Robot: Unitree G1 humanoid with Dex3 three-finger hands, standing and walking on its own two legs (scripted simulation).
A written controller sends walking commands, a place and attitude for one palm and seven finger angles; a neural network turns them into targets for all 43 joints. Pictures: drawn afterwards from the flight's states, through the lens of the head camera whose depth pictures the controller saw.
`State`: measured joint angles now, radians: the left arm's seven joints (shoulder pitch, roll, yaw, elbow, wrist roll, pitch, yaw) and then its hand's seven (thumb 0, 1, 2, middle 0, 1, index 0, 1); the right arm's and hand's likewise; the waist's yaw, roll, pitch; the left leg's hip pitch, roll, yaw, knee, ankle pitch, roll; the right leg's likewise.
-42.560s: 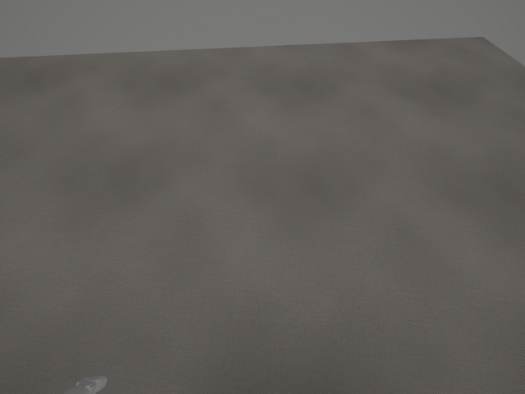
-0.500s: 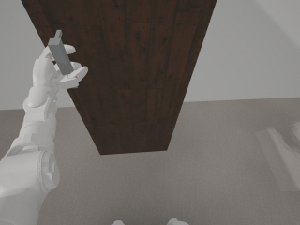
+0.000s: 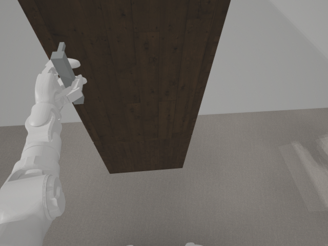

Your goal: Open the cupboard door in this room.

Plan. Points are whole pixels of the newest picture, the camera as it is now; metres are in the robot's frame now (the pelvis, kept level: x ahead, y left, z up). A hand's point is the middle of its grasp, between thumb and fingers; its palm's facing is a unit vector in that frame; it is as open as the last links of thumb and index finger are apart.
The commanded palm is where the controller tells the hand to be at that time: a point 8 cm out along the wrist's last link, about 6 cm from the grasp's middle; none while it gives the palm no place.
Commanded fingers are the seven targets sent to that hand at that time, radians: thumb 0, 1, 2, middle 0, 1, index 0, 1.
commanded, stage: pull the door open along its arc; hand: left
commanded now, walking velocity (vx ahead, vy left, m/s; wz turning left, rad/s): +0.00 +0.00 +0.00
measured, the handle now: (70, 74) +0.52 +0.22 +0.11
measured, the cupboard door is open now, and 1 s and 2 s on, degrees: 2 42 40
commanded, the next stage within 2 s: open thumb and fingers to let go in 0.80 s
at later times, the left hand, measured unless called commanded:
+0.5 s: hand (97, 135) +0.33 +0.12 +0.12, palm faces +0.37 -0.93 +0.07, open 6.3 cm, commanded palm +0.27 +0.16 +0.11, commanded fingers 0.00 0.90 0.90 -0.40 -1.35 -0.40 -1.35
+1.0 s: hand (134, 167) +0.26 +0.05 +0.12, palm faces +0.40 -0.92 -0.01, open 6.3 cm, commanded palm +0.22 +0.09 +0.11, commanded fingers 0.00 0.48 0.72 -0.37 -1.30 -0.37 -1.30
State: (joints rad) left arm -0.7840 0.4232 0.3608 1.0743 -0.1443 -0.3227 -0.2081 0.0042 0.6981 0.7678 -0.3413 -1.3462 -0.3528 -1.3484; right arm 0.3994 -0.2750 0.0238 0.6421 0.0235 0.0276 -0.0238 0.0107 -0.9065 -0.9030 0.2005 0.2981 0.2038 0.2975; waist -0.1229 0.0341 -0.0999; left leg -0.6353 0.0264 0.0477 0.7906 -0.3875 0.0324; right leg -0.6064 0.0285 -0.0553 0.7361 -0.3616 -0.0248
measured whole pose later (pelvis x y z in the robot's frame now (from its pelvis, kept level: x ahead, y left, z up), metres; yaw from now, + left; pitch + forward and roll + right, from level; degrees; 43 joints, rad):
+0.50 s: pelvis +0.00 -0.01 +0.01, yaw +2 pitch +6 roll +0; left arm -0.11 -0.03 0.02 0.14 -0.06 -0.07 0.36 0.01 0.65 0.76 -0.32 -1.35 -0.34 -1.31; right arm 0.20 -0.22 0.01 0.57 -0.01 -0.01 0.02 0.01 -0.91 -0.90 0.20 0.30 0.20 0.30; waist 0.01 0.04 -0.09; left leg -0.44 0.00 0.04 0.69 -0.35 0.02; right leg -0.42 0.01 -0.06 0.68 -0.36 -0.03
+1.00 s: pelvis -0.01 -0.04 +0.01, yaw +4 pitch -1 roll +0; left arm 0.16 -0.07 -0.27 -0.11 0.02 0.05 0.55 0.01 0.62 0.75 -0.36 -1.33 -0.36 -1.34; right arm 0.15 -0.20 0.03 0.61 -0.04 0.08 -0.01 0.02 -0.91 -0.90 0.20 0.30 0.20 0.30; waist 0.00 0.07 -0.04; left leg -0.31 0.02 -0.03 0.67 -0.34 -0.02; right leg -0.27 0.03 -0.13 0.65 -0.36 -0.07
